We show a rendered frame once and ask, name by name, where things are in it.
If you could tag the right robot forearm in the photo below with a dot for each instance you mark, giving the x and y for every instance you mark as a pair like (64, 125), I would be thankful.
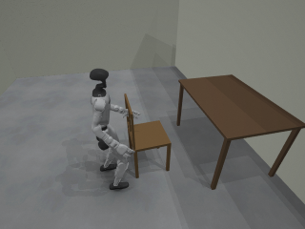
(108, 139)

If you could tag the left robot forearm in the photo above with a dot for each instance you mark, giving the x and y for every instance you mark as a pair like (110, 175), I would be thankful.
(117, 109)

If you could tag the left robot hand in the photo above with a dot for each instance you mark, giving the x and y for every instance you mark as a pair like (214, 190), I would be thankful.
(134, 112)

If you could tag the right robot hand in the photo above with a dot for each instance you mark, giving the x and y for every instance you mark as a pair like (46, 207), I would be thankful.
(122, 149)

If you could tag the chair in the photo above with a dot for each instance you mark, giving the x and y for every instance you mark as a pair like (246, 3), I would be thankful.
(146, 136)

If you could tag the table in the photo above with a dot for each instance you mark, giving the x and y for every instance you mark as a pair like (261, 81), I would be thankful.
(238, 111)

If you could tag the right robot thigh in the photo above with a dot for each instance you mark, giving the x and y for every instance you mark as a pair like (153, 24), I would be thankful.
(104, 146)

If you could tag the robot right upper arm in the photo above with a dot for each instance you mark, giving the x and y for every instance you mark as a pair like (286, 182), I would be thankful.
(98, 110)

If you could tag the left robot thigh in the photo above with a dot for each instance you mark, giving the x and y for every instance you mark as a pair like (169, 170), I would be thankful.
(113, 133)

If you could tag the robot thigh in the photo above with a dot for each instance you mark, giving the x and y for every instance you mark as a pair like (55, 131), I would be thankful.
(104, 146)
(113, 133)

